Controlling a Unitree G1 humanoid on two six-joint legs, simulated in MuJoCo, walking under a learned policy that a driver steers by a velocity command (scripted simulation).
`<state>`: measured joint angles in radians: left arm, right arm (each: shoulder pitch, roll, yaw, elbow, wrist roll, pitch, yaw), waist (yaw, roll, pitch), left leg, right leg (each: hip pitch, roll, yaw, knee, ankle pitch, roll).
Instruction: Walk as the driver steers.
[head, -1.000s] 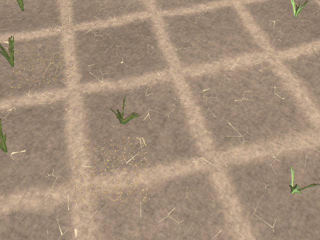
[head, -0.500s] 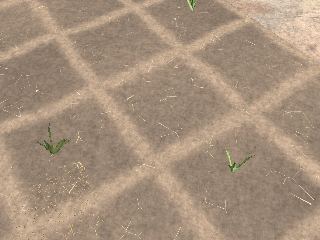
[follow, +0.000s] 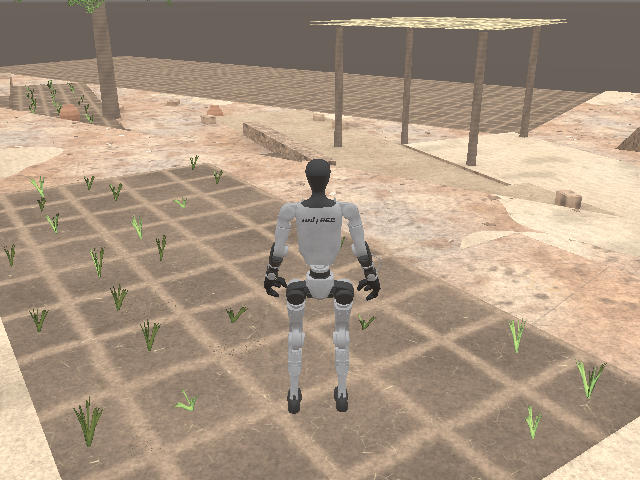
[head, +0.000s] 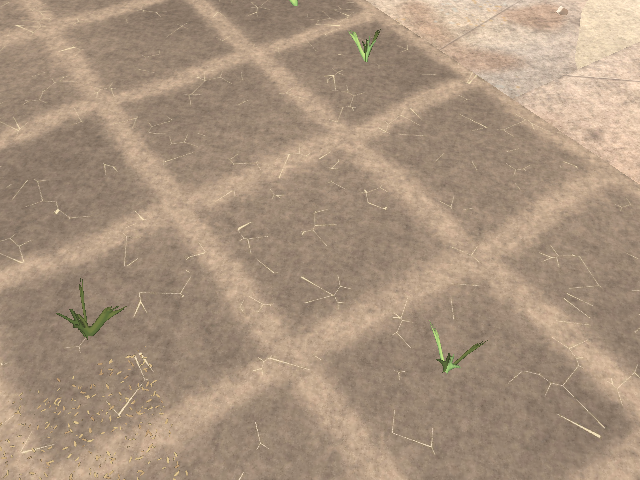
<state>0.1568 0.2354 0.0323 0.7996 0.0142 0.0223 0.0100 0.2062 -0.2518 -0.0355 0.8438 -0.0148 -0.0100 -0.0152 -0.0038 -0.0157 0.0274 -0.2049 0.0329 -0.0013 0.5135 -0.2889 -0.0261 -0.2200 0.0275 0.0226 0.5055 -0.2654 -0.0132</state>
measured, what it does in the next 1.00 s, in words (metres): stands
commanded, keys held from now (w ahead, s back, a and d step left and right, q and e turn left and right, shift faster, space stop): no key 0.82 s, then w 0.18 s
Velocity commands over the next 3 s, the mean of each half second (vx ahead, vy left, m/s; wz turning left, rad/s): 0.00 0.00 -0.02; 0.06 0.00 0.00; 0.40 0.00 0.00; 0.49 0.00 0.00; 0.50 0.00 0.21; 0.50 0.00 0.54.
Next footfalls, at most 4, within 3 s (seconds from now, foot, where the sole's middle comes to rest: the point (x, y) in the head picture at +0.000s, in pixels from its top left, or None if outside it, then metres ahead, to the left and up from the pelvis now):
1.50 left None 0.43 0.13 -0.77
2.06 right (370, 382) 0.74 -0.10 -0.77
2.62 left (262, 284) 1.02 0.16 -0.77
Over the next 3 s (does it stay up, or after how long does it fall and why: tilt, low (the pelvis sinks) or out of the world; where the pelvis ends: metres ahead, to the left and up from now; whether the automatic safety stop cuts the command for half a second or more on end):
stays up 1.07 0.10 0.01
